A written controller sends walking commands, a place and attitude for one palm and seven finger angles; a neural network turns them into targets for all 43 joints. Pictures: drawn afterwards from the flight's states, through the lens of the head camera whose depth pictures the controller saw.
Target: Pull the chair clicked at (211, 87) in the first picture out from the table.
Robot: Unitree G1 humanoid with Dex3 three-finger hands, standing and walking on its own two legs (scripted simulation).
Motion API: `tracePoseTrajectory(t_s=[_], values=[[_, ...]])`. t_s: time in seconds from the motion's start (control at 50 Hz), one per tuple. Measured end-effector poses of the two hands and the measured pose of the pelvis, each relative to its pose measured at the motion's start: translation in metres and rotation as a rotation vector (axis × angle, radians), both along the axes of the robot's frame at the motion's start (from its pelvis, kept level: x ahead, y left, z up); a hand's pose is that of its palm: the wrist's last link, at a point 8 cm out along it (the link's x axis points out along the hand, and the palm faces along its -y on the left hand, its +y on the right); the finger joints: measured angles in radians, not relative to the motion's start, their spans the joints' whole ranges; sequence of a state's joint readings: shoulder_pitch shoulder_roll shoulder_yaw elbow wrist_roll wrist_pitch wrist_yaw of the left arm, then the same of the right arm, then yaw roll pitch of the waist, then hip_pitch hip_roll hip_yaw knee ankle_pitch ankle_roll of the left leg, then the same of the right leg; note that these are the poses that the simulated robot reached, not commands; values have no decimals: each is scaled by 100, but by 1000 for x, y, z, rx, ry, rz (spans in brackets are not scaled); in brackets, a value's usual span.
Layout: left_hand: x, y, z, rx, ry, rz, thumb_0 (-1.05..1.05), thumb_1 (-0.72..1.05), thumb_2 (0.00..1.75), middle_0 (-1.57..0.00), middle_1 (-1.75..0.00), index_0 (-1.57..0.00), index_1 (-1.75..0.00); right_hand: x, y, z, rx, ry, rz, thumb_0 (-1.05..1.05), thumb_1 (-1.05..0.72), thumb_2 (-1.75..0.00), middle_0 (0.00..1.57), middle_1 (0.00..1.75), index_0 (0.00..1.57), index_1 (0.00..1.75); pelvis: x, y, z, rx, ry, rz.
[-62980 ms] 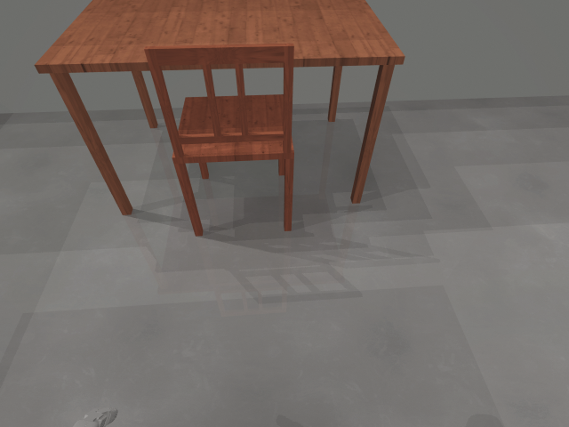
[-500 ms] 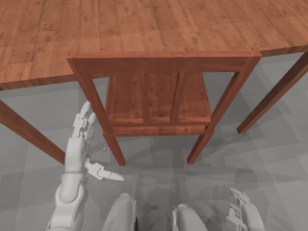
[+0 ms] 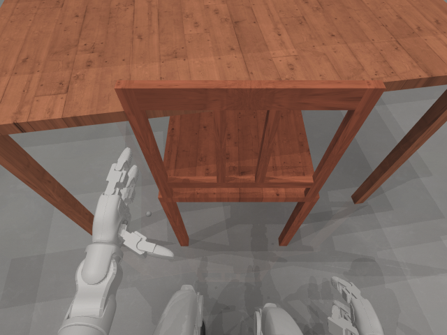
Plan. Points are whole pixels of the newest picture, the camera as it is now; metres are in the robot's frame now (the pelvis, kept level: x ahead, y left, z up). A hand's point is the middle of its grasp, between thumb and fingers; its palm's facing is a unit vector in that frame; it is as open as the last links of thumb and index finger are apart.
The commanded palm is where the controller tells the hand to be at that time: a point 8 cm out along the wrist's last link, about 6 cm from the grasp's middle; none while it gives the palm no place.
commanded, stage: aim the fingers beside a spindle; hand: left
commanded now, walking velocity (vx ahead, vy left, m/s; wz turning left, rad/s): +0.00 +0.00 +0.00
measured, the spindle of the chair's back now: (220, 149) +0.47 +0.03 +0.01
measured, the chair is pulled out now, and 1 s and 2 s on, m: -0.05 -0.05 -0.06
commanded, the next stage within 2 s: push the fingers through the gap in 1.18 s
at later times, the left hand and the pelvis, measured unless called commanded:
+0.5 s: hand (162, 225) +0.30 +0.12 +0.02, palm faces -0.05 -1.00 +0.01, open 16.9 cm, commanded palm +0.29 +0.20 +0.03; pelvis +0.00 +0.01 +0.00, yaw -1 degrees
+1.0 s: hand (137, 204) +0.32 +0.16 +0.05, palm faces +0.05 -0.99 -0.09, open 16.9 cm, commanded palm +0.29 +0.19 +0.01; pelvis +0.00 +0.00 +0.00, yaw +0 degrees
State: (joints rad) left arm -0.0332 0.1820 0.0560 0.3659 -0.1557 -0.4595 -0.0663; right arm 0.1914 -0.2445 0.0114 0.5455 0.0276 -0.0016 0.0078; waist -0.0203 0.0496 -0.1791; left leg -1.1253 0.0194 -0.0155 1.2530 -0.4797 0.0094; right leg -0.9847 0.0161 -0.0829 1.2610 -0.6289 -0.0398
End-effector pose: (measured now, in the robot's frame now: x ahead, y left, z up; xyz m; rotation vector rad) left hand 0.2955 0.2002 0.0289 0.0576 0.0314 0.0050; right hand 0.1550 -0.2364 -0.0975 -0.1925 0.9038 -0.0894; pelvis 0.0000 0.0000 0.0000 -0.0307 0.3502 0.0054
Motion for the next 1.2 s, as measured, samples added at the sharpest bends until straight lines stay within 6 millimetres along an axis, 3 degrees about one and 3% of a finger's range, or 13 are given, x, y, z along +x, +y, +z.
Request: tracePoseTrajectory(t_s=[0.1, 0.26, 0.32, 0.44, 0.6, 0.66, 0.78, 0.84, 0.94, 1.02, 1.1, 1.14, 1.2], values=[[-13, -24, -34, -85, 136, -71, -1, -50, 30, -6, -8, -6, -8, -1, -1, 4, -30, -21, -24, 1, -91, -90, 20, 30, 20, 30, -1, 3, -2, -6, 12, -8], [-11, 3, 36, 26, -195, 40, -1, -50, 30, -7, -8, -6, -8, -3, 4, 4, -23, -8, -1, 1, -91, -90, 20, 30, 20, 30, 0, 4, 1, -6, 0, -7], [-1, 6, 12, 11, -66, 18, -1, -50, 30, -6, -8, -6, -8, -3, 7, 0, -4, 6, 10, 1, -91, -90, 20, 30, 20, 30, -2, 5, -1, -8, -3, 3], [-13, -28, -38, -96, 144, -89, -1, -50, 30, -6, -8, -6, -8, -3, 3, 6, -36, -16, -21, 1, -91, -90, 20, 30, 20, 30, -2, 7, -2, -11, 13, -8], [-6, 7, 38, 33, -204, 56, -1, -50, 30, -7, -8, -7, -8, -5, 6, 3, -25, 1, -3, 1, -91, -90, 20, 30, 20, 30, 1, 6, 0, -10, 3, -7], [3, 9, 16, 13, -71, 28, -1, -50, 30, -6, -8, -6, -8, -4, 8, 0, 1, 15, 7, 1, -91, -90, 20, 30, 20, 30, -1, 7, 0, -11, -2, 3], [-13, -32, -40, -101, 172, -100, -1, -50, 30, -6, -8, -6, -8, -1, 5, 7, -31, -12, -19, 1, -91, -90, 20, 30, 20, 30, 0, 8, -1, -11, 15, -7], [-16, -30, -15, -79, 26, -52, -1, -50, 30, -7, -8, -6, -8, -1, 2, 9, -56, -26, -34, 1, -91, -90, 20, 30, 20, 30, 1, 6, -1, -6, 16, -18], [-4, 9, 38, 37, -215, 73, -1, -50, 30, -7, -8, -7, -8, -2, 4, 2, -30, 4, -3, 1, -91, -90, 20, 30, 20, 30, 2, 4, -1, -9, 7, -7], [6, 10, 8, 10, -23, 16, -1, -50, 30, -6, -8, -6, -8, -2, 6, -2, 3, 25, 6, 1, -91, -90, 20, 30, 20, 30, 1, 4, 0, -11, 2, 6], [-5, -25, -39, -90, 189, -96, -1, -50, 30, -6, -8, -5, -8, 0, 4, 3, -15, 4, -12, 1, -91, -90, 20, 30, 20, 30, 1, 6, 0, -12, 14, 2], [-11, -38, -40, -110, 167, -110, -1, -50, 30, -6, -8, -6, -8, 0, 1, 6, -38, -13, -26, 1, -91, -90, 20, 30, 20, 30, 2, 6, -1, -9, 20, -9], [-11, -33, -7, -72, -13, -47, -1, -50, 30, -7, -8, -6, -8, -1, -2, 8, -58, -21, -40, 1, -91, -90, 20, 30, 20, 30, 3, 4, -1, -3, 19, -19]])
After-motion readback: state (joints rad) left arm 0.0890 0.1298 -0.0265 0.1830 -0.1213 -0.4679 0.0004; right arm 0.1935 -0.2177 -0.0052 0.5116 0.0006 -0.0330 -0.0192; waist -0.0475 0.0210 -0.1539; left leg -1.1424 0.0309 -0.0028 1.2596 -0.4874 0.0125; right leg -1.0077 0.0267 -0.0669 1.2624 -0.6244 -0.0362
